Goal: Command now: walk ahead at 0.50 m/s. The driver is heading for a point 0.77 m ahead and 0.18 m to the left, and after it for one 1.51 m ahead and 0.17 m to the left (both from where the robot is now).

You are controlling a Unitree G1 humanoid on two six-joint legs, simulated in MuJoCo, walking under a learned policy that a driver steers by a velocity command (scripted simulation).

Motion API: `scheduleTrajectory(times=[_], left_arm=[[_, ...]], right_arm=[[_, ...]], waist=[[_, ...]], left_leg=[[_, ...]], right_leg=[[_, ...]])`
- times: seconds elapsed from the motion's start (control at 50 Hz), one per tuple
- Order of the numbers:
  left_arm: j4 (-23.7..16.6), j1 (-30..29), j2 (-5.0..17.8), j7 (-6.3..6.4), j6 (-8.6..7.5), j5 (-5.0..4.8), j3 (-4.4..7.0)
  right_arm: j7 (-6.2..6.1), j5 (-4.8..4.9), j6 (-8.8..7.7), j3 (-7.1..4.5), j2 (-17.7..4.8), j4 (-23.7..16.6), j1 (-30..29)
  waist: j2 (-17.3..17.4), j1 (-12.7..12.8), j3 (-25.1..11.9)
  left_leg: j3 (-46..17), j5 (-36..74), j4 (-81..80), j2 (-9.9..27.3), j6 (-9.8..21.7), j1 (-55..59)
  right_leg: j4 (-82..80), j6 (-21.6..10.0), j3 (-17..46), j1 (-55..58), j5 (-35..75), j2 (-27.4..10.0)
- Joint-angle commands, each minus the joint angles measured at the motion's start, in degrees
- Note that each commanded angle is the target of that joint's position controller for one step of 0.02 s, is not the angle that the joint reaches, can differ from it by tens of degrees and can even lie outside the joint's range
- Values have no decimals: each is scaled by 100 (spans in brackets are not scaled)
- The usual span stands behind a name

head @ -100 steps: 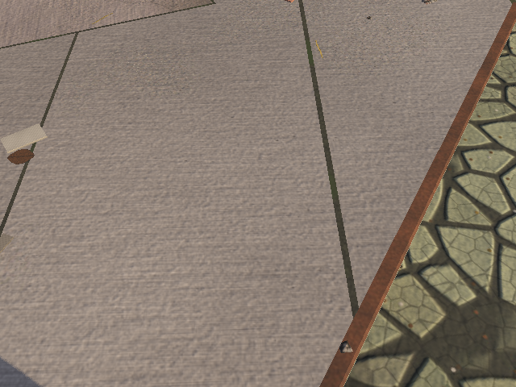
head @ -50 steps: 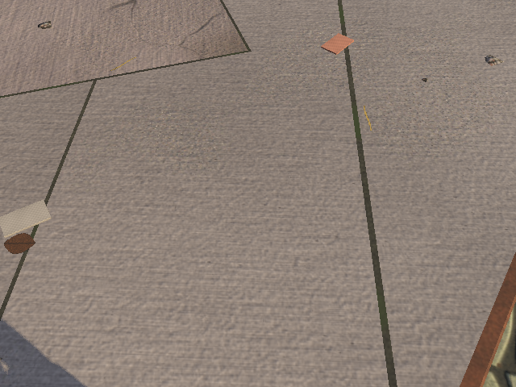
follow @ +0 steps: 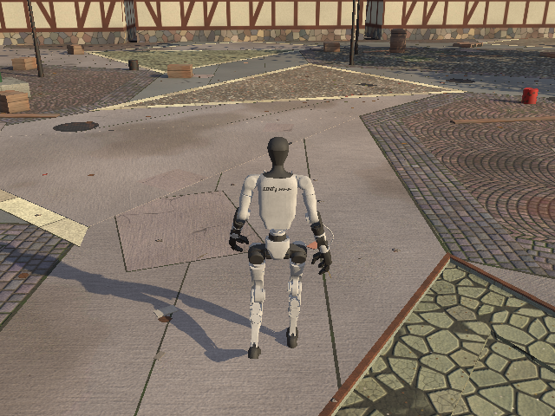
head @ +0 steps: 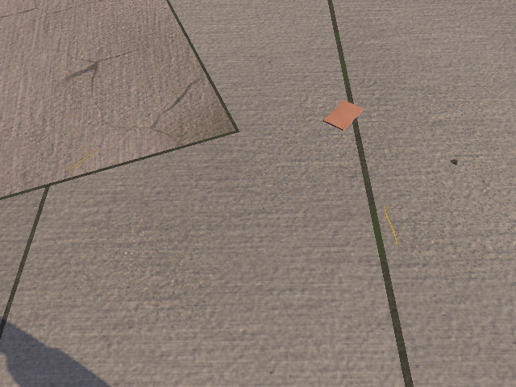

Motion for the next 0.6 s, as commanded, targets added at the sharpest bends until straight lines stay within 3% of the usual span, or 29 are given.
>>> scheduleTrajectory(times=[0.02, 0.04, 0.1, 0.16, 0.24, 0.34, 0.38, 0.4, 0.42, 0.44, 0.46, 0.48, 0.5, 0.52, 0.54, 0.56, 0.58, 0.6], left_arm=[[-53, 661, 568, 26, -19, 47, 143], [-38, 575, 474, 16, -41, 109, 110], [103, 681, 612, 27, -103, 64, 147], [224, 954, 795, 135, -75, 58, 196], [326, 1189, 901, 207, -37, 38, 206], [567, 1571, 940, 231, 62, 12, 245], [550, 1474, 1011, 262, 134, -1, 280], [501, 1355, 1084, 282, 167, -9, 301], [453, 1250, 1153, 308, 209, -12, 322], [392, 1155, 1128, 343, 268, -1, 308], [247, 1217, 1012, 394, 273, 74, 243], [14, 1754, 269, 288, 111, 202, -12], [40, 1444, 572, 206, -124, 72, 28], [-119, 985, 875, 140, -272, -131, 110], [-203, 710, 856, 154, -338, -136, 88], [-201, 549, 844, 203, -327, -1, 125], [-241, 643, 885, 230, -261, 48, 174], [-256, 701, 869, 239, -182, 85, 189]], right_arm=[[-37, -2, -221, -197, -749, -568, -481], [-36, -34, -147, -206, -646, -556, -319], [-63, -70, 31, -180, -378, -611, -298], [-68, -143, 52, -180, -383, -844, -907], [26, -80, 4, -102, -230, -1007, -1591], [191, 2, 9, -77, -301, -1362, -2254], [279, -7, 2, -100, -381, -1475, -2257], [306, -23, 6, -141, -467, -1483, -2088], [312, -43, 21, -219, -598, -1428, -1706], [299, -46, 37, -364, -803, -1225, -904], [232, -47, 62, -558, -1251, -1008, 86], [206, -27, 68, -686, -1840, -985, 411], [206, -23, 49, -534, -1385, -1067, 484], [189, -72, 26, -460, -1119, -1103, 250], [174, -81, 9, -422, -986, -1219, -124], [182, -108, 17, -366, -814, -1309, -481], [166, -174, 2, -333, -746, -1402, -683], [157, -168, 5, -326, -705, -1468, -785]], waist=[[-229, 375, -515], [-377, 175, -483], [-410, 9, -258], [-324, 138, -69], [-361, 388, 33], [-336, 592, 234], [-402, 492, 188], [-480, 363, 45], [-551, 138, -240], [-450, -276, -670], [4, -623, -1243], [1439, -231, -1849], [1103, -419, -2305], [853, -467, -1612], [304, -315, -1143], [-128, -104, -716], [126, 133, -661], [180, 235, -585]], left_leg=[[-208, 750, 708, 661, 32, -2476], [-256, 947, 530, 801, 14, -2113], [-167, 1166, -29, 925, -139, -2025], [-95, 2038, -961, 953, -299, -2474], [161, 3206, -2394, 723, -240, -2196], [111, 2885, -2987, 553, 19, -2555], [212, 2396, -3065, 448, 181, -2482], [368, 2123, -3069, 300, 275, -2144], [574, 1939, -3080, 82, 378, -1540], [741, 2069, -3280, -193, 522, -475], [-128, 2244, -3274, 230, 820, 1201], [-3199, 1252, -3762, 1622, 1879, 3335], [-4460, 797, -4595, 1911, 1984, 3805], [-3678, 1039, -4637, 1744, 1695, 3347], [-2956, 1532, -4648, 1524, 1533, 2536], [-2403, 2115, -4773, 1305, 1396, 1657], [-2185, 2594, -4881, 1224, 1421, 1071], [-2057, 2784, -5006, 1113, 1440, 751]], right_leg=[[-1670, -1078, 2234, 2284, 516, -1664], [-1842, -1042, 1967, 1884, 688, -1539], [-2224, -1130, 1472, 1351, 1024, -1437], [-2369, -1090, 1134, 1421, 1258, -1357], [-2440, -798, 479, 1572, 1164, -1146], [-2177, -657, 221, 2686, 1249, -1587], [-1827, -528, 97, 3037, 1896, -1724], [-1491, -452, -14, 3099, 2749, -1721], [-907, -358, -154, 3092, 3731, -1663], [172, -199, -402, 2835, 4291, -1445], [1797, 27, -539, 1660, 3308, -1178], [4008, 435, -346, -989, -677, -37], [4768, 348, 777, -1838, -2318, 134], [4882, 198, 949, -2315, -1945, -188], [4525, 128, 884, -2194, -1457, -453], [4022, 136, 823, -1882, -1157, -638], [3707, 178, 881, -1420, -1010, -772], [3476, 252, 887, -1194, -989, -806]])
